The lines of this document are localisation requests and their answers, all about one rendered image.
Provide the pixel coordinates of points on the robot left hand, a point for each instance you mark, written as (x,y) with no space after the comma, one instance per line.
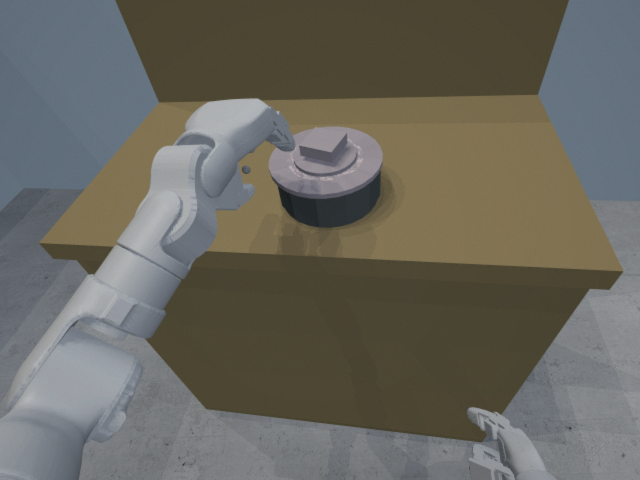
(244,124)

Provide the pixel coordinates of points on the robot left upper arm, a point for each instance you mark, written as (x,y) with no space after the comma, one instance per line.
(81,393)

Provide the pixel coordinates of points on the robot left forearm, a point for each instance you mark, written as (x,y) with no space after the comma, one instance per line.
(174,224)

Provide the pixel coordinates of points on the lid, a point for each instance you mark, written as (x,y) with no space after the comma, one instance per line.
(356,166)

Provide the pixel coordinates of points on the robot right hand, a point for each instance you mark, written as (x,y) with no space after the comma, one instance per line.
(516,452)

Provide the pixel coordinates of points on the table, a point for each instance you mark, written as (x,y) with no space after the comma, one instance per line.
(447,294)

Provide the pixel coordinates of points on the knob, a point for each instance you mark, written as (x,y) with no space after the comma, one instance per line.
(323,144)

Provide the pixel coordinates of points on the pot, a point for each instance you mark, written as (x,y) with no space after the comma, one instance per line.
(332,212)

